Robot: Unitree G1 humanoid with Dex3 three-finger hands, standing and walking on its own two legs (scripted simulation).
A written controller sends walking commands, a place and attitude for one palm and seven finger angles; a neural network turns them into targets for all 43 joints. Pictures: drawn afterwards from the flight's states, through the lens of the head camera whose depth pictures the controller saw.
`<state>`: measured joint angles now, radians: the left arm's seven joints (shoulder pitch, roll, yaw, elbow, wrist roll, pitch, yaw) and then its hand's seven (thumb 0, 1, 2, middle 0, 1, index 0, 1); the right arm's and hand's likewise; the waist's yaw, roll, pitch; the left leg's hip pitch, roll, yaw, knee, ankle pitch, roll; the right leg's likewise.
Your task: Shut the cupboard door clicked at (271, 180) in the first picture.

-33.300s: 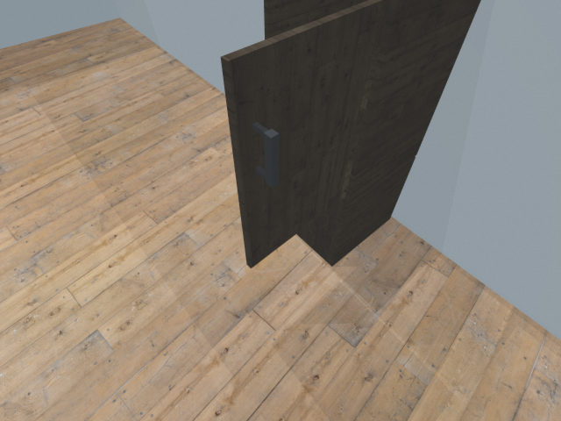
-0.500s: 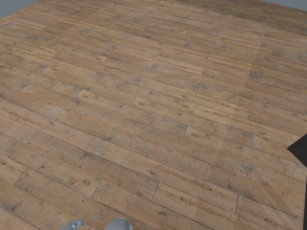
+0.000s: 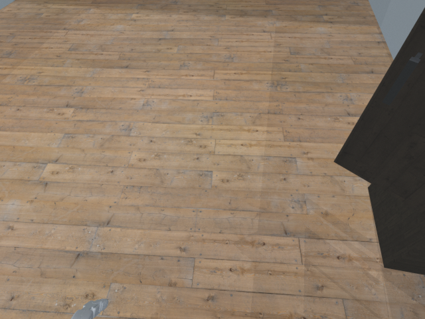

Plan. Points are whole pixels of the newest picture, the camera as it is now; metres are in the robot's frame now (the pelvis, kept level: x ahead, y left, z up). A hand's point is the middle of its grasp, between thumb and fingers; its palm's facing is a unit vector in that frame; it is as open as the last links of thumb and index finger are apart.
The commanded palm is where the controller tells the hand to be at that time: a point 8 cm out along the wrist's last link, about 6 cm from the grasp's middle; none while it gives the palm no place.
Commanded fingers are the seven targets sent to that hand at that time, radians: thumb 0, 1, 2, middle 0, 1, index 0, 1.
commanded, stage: turn to face it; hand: left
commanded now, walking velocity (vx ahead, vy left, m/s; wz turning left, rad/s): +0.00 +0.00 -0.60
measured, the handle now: (402, 79) +0.65 -0.44 +0.08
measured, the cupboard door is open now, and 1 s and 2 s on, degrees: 58 58 58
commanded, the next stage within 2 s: take the last steps up to it in 1.18 s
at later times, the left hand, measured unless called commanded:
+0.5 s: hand (119, 313) +0.15 +0.22 -0.16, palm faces -0.24 -0.95 -0.20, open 7.4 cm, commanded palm none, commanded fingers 0.00 0.90 0.90 -0.20 -0.30 -0.20 -0.30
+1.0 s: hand (173, 281) +0.21 +0.11 -0.13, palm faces -0.53 -0.81 -0.26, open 7.4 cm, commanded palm none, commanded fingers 0.00 0.90 0.90 -0.20 -0.30 -0.20 -0.30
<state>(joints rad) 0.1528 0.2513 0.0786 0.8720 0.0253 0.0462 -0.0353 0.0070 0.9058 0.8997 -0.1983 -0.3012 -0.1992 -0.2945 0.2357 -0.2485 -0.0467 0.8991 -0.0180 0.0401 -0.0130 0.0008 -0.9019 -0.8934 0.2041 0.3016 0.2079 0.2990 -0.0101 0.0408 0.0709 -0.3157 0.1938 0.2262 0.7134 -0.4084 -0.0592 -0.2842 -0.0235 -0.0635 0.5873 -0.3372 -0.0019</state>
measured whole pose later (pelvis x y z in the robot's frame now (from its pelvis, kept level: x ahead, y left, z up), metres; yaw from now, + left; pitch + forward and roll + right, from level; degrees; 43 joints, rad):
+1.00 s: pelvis +0.02 -0.01 +0.02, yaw -32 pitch +1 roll +1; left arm 0.16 0.20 0.04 0.90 0.02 0.03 0.00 0.00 0.90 0.90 -0.20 -0.30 -0.20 -0.30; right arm 0.21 -0.26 -0.05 0.93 -0.01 0.06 -0.02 0.00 -0.91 -0.89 0.20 0.30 0.20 0.30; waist -0.03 0.03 0.07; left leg -0.51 0.09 0.05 1.06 -0.40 -0.08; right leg -0.26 0.00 0.00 0.49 -0.26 -0.02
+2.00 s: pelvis +0.09 -0.13 +0.02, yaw -42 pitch +1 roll -2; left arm 0.30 0.17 0.04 1.11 0.02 -0.05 0.00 0.00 0.93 0.90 -0.20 -0.30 -0.20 -0.29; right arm 0.24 -0.19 -0.05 1.02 -0.03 0.00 0.01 0.00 -0.91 -0.89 0.20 0.30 0.20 0.30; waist -0.03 0.02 0.03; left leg -0.51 0.11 0.10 0.79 -0.27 -0.03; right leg -0.03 0.04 -0.13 0.31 -0.29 -0.04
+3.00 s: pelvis +0.25 -0.22 +0.01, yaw -42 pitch +0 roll -3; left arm 0.19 0.26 0.08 1.00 0.02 0.07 0.04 0.00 0.91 0.90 -0.20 -0.30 -0.20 -0.29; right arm 0.14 -0.16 -0.01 0.94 -0.03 0.03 -0.04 0.00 -0.91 -0.89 0.20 0.30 0.20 0.30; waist 0.02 -0.06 0.08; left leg -0.32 0.02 0.06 0.54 -0.23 0.06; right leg -0.43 0.02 0.06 1.04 -0.45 0.02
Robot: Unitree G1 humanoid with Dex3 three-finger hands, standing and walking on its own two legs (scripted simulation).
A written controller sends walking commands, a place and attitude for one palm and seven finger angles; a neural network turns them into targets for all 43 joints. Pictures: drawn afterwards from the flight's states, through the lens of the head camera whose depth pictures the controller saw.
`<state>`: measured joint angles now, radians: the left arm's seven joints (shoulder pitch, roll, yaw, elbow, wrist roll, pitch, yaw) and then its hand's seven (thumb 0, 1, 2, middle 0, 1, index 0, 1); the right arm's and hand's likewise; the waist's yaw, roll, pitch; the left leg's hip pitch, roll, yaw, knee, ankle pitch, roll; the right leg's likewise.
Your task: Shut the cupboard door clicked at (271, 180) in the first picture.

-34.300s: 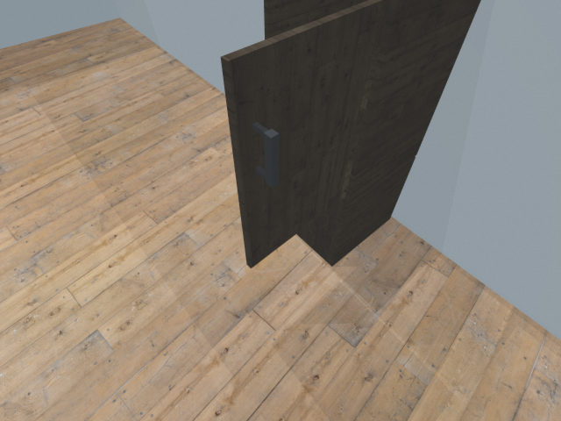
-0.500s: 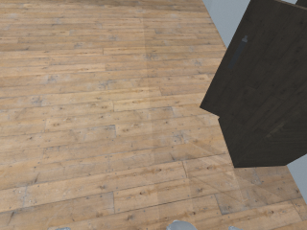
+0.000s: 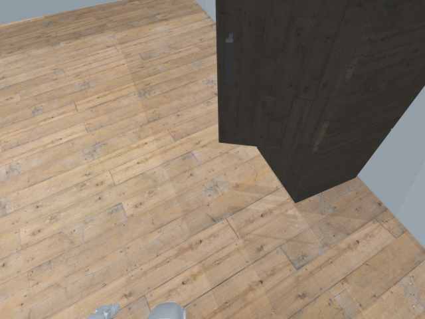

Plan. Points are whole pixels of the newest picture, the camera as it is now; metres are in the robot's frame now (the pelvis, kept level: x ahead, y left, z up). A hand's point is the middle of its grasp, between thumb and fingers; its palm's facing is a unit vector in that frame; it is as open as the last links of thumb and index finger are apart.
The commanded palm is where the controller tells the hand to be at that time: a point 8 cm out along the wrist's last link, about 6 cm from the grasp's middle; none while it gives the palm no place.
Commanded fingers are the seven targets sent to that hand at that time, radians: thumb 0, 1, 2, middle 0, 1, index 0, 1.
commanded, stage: turn to face it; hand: left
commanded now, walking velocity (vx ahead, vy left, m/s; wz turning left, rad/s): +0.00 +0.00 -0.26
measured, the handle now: (229, 57) +0.77 -0.03 +0.06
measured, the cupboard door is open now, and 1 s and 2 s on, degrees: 58 58 58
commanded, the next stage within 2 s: take the last steps up to it in 0.18 s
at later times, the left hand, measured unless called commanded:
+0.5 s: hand out of the picture +0.11 +0.23 -0.17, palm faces -0.15 -0.97 -0.19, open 7.4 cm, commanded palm none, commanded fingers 0.00 0.90 0.90 -0.20 -0.30 -0.20 -0.30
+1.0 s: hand (169, 312) +0.16 +0.11 -0.18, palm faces -0.14 -0.97 -0.18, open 7.3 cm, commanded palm none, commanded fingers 0.00 0.90 0.90 -0.20 -0.30 -0.20 -0.30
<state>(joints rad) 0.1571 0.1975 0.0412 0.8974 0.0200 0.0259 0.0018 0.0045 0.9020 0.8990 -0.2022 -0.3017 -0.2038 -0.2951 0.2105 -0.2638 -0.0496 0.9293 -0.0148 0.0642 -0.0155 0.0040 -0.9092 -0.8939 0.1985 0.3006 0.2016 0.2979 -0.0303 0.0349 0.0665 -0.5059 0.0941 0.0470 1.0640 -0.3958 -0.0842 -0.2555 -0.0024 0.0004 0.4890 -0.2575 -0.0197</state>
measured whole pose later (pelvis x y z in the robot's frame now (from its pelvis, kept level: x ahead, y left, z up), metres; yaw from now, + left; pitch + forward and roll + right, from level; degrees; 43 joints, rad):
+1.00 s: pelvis +0.13 -0.06 +0.00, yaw -9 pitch +1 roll -2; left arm 0.30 0.17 0.04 1.11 0.02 -0.05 0.00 0.00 0.93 0.90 -0.20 -0.30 -0.20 -0.29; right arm 0.24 -0.19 -0.05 1.02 -0.03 0.00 0.01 0.00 -0.91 -0.89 0.20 0.30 0.20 0.30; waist -0.03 0.02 0.03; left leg -0.51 0.11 0.10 0.79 -0.27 -0.03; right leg -0.03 0.04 -0.13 0.31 -0.29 -0.04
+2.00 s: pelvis +0.32 -0.06 +0.00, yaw -10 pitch +0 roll -3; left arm 0.19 0.26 0.08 1.00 0.02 0.07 0.04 0.00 0.91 0.90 -0.20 -0.30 -0.20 -0.29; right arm 0.14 -0.16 -0.01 0.94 -0.03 0.03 -0.04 0.00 -0.91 -0.89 0.20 0.30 0.20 0.30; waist 0.02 -0.06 0.08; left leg -0.32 0.02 0.06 0.54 -0.23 0.06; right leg -0.43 0.02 0.06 1.04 -0.45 0.02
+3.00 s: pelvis +0.25 -0.09 +0.00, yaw -11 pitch +0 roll -1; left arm 0.29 0.12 -0.01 1.13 0.02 -0.02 0.05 0.01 0.92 0.90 -0.20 -0.30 -0.20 -0.29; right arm 0.24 -0.17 -0.01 1.09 -0.01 -0.01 -0.04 0.01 -0.93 -0.89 0.20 0.30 0.20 0.30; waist 0.00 0.01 0.04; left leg -0.22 0.03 0.06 0.49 -0.27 0.01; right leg -0.17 0.01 -0.05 0.43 -0.26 -0.01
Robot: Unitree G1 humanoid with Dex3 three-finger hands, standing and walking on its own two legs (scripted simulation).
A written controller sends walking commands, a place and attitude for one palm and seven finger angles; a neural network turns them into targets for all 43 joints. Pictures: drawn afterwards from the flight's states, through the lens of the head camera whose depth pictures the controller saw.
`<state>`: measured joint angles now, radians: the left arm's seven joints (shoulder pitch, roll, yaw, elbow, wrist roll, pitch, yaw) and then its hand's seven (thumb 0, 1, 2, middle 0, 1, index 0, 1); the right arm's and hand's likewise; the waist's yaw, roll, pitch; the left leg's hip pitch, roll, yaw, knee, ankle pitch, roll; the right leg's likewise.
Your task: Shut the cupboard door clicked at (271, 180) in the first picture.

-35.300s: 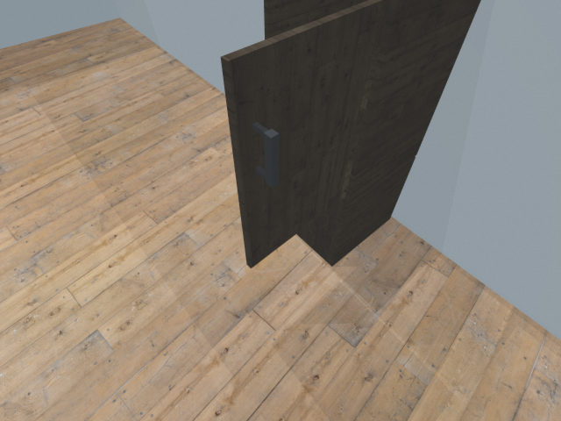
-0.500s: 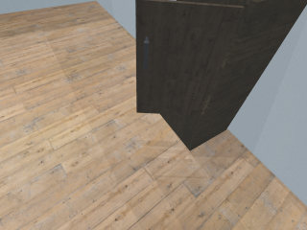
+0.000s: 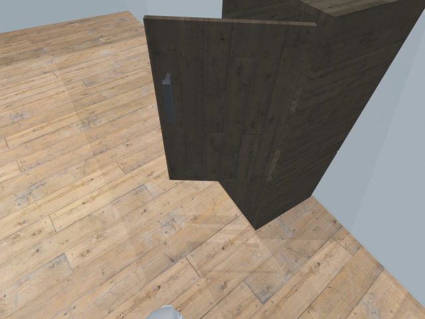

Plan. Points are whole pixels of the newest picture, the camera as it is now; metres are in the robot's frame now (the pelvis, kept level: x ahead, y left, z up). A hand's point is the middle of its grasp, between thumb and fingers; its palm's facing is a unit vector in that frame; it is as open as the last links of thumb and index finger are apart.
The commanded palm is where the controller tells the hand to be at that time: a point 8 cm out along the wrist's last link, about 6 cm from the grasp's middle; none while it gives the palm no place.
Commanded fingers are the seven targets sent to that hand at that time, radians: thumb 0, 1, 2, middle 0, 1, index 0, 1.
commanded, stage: take the last steps up to it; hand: left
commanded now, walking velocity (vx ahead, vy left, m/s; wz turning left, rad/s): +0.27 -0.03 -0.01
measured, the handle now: (169, 98) +0.62 +0.14 +0.06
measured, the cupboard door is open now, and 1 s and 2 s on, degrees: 58 58 58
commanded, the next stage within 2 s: come to a stop and stand still in 0.28 s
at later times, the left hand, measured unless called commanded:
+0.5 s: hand (152, 277) +0.24 +0.15 -0.17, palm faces -0.01 -0.98 -0.22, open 7.4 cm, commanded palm none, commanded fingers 0.00 0.90 0.90 -0.20 -0.30 -0.20 -0.30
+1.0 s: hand (112, 282) +0.23 +0.25 -0.19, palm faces +0.05 -0.98 -0.21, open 7.4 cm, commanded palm none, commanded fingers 0.00 0.90 0.90 -0.20 -0.30 -0.20 -0.30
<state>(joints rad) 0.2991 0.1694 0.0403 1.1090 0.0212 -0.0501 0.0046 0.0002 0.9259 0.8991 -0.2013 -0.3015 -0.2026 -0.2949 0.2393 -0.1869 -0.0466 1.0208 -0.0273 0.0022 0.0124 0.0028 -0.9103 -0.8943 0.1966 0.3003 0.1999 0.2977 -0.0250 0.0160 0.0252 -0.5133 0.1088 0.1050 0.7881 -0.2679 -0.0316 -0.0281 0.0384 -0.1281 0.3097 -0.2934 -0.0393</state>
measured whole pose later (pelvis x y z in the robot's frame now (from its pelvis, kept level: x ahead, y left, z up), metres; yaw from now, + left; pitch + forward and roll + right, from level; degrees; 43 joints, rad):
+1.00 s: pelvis +0.18 +0.04 +0.00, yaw +0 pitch +0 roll -3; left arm 0.19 0.26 0.08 1.00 0.02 0.07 0.04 0.00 0.91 0.90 -0.20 -0.30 -0.20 -0.29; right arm 0.14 -0.16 -0.01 0.94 -0.03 0.03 -0.04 0.00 -0.91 -0.89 0.20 0.30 0.20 0.30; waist 0.02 -0.06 0.08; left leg -0.32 0.02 0.06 0.54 -0.23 0.06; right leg -0.43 0.02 0.06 1.04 -0.45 0.02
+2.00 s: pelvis +0.13 -0.01 +0.00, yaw -1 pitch +0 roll -1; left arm 0.29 0.12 -0.01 1.13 0.02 -0.02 0.05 0.01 0.92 0.90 -0.20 -0.30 -0.20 -0.29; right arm 0.24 -0.17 -0.01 1.09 -0.01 -0.01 -0.04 0.01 -0.93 -0.89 0.20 0.30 0.20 0.30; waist 0.00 0.01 0.04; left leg -0.22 0.03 0.06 0.49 -0.27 0.01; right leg -0.17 0.01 -0.05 0.43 -0.26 -0.01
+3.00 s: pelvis +0.08 -0.03 -0.08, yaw +1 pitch +11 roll +0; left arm 0.53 0.18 0.15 0.12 -0.27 -0.52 -0.30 0.01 0.90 0.90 -0.45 -0.57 -0.45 -0.57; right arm 0.14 -0.29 -0.07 0.50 0.01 -0.27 -0.03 0.01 -0.91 -0.89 0.20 0.30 0.20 0.30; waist 0.05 -0.04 -0.11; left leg -0.85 0.02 -0.01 1.12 -0.47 -0.01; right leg -0.80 -0.02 -0.10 1.12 -0.53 -0.05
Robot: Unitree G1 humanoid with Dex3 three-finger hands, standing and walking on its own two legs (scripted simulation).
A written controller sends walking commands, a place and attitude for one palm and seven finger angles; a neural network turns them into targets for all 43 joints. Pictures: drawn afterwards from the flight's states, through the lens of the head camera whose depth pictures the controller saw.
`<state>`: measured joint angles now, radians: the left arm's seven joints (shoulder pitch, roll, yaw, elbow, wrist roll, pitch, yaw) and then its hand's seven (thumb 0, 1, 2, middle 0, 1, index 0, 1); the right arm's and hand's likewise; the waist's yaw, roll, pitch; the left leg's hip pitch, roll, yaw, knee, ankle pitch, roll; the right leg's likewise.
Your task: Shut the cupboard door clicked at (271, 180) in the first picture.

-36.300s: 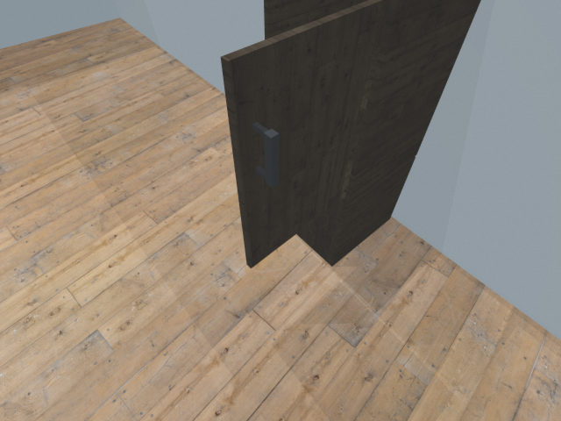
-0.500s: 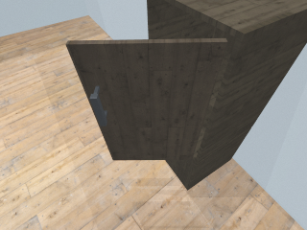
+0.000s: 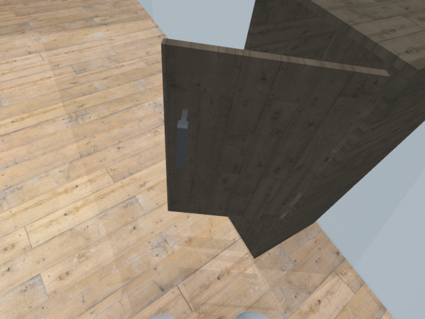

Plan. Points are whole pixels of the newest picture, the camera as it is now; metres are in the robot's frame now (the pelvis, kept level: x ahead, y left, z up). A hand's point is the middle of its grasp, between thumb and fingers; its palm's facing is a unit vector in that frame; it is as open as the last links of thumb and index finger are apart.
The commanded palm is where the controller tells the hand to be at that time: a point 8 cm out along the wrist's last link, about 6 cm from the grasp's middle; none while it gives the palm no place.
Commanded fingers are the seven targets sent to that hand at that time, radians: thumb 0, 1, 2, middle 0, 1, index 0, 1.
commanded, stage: come to a stop and stand still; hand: left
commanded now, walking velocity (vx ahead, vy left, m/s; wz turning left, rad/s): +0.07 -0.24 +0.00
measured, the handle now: (183, 138) +0.44 +0.10 +0.06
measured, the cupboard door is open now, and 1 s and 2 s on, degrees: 58 58 58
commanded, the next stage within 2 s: look again from close up in 0.82 s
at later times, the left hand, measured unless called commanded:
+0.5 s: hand out of the picture +0.00 +0.14 -0.17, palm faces -0.02 -0.98 -0.19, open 7.4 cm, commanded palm none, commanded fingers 0.00 0.90 0.90 -0.20 -0.30 -0.20 -0.30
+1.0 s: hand out of the picture -0.06 +0.11 -0.18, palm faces +0.00 -0.99 -0.17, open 7.3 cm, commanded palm none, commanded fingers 0.00 0.90 0.90 -0.20 -0.30 -0.20 -0.30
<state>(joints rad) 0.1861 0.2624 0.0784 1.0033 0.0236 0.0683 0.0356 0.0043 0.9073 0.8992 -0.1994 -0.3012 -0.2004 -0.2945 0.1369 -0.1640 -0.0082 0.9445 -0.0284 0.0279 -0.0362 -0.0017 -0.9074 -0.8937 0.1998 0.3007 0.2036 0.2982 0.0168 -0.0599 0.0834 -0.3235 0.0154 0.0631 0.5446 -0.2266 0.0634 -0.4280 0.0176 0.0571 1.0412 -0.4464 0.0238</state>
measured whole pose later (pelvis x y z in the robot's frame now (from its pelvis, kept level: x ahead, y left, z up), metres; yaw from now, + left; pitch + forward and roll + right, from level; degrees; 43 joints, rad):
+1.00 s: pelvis -0.06 -0.05 +0.00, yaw -1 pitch +0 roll -1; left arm 0.29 0.12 -0.01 1.13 0.02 -0.02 0.05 0.01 0.92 0.90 -0.20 -0.30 -0.20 -0.29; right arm 0.24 -0.17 -0.01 1.09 -0.01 -0.01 -0.04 0.01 -0.93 -0.89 0.20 0.30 0.20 0.30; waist 0.00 0.01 0.04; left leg -0.22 0.03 0.06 0.49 -0.27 0.01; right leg -0.17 0.01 -0.05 0.43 -0.26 -0.01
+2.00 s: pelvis -0.10 -0.07 -0.08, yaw +2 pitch +11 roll +0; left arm 0.53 0.18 0.15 0.12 -0.27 -0.52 -0.30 0.01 0.90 0.90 -0.45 -0.57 -0.45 -0.57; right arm 0.14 -0.29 -0.07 0.50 0.01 -0.27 -0.03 0.01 -0.91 -0.89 0.20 0.30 0.20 0.30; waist 0.05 -0.04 -0.11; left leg -0.85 0.02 -0.01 1.12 -0.47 -0.01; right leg -0.80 -0.02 -0.10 1.12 -0.53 -0.05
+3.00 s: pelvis -0.08 -0.04 -0.04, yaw +1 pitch +6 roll -2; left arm 0.37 0.26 0.13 -0.16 -0.27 -0.18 -0.22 0.02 0.90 0.90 -1.28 -1.48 -1.28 -1.47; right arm 0.26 -0.23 0.07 0.49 0.04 -0.21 -0.07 0.01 -0.90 -0.89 0.20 0.30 0.21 0.30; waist 0.03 0.05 -0.08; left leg -0.60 0.01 0.01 0.90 -0.41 0.03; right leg -0.53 -0.02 -0.09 0.85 -0.43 -0.01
